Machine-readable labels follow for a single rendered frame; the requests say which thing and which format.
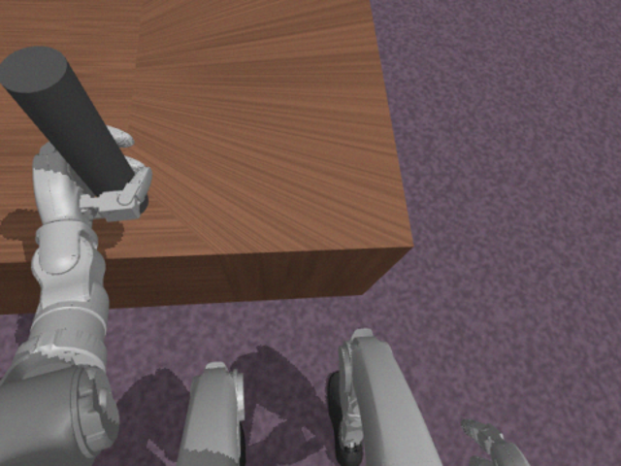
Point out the left robot hand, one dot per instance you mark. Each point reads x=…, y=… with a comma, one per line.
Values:
x=61, y=194

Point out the right robot foot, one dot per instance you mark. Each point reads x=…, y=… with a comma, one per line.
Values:
x=345, y=456

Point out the left robot arm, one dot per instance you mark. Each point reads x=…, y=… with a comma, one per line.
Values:
x=56, y=402

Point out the right robot hand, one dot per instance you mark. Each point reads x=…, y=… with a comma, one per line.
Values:
x=491, y=440

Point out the can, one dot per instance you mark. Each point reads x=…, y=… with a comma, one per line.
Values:
x=43, y=83

